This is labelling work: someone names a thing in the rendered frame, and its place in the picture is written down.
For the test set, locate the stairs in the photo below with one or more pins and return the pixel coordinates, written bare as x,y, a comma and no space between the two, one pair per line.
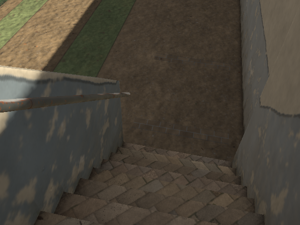
143,185

